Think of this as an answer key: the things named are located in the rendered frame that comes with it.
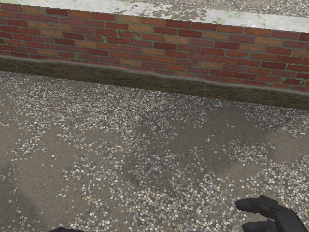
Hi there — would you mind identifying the right robot hand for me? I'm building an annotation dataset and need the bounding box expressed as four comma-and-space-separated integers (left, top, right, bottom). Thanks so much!
235, 195, 308, 232

